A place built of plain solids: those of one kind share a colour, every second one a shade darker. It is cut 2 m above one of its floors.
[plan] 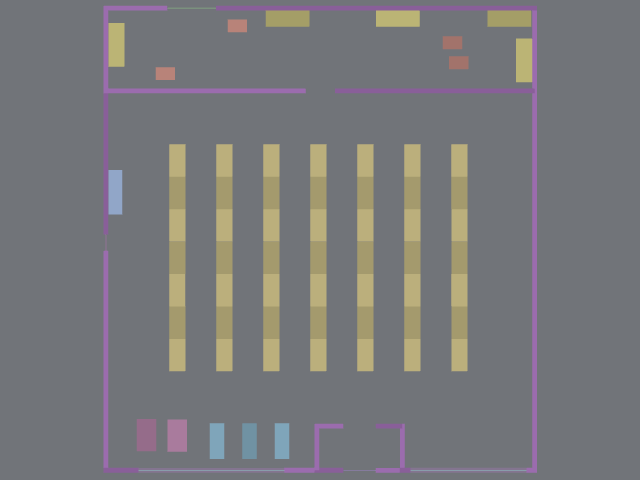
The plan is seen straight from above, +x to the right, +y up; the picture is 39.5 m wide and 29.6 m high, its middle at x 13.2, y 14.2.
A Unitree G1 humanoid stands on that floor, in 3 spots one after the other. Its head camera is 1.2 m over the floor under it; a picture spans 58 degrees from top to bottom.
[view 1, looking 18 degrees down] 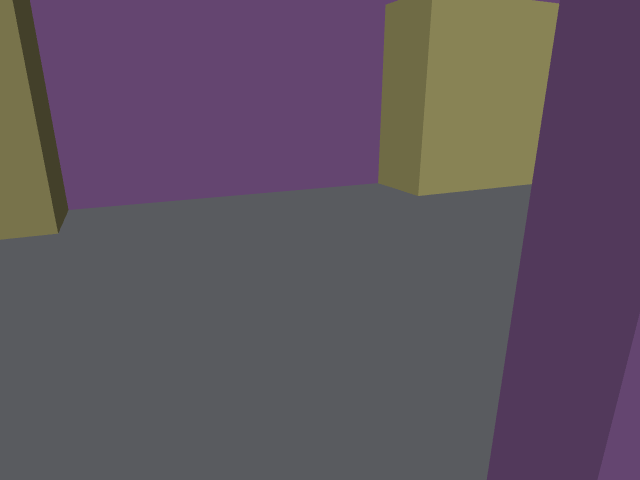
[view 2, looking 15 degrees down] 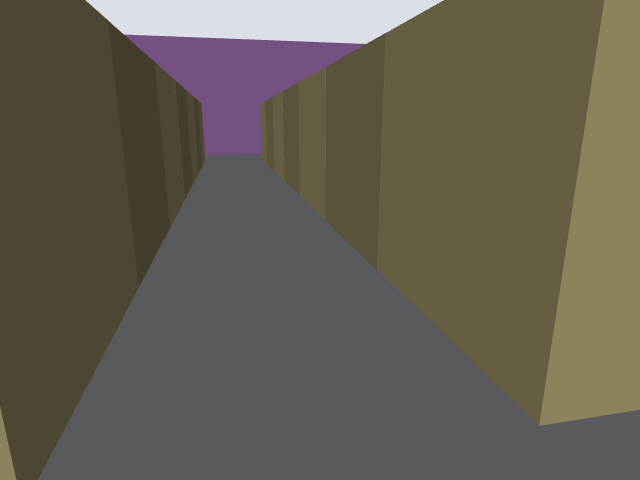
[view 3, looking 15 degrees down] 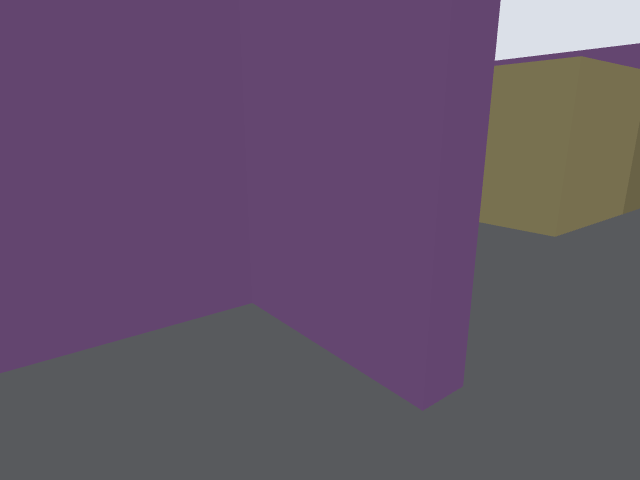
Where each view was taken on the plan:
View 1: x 13.22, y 22.80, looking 66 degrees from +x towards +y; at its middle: ground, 3.88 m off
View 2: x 5.60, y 4.80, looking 78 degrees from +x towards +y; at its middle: ground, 4.64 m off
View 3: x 15.64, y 1.22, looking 142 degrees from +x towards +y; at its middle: wall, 2.27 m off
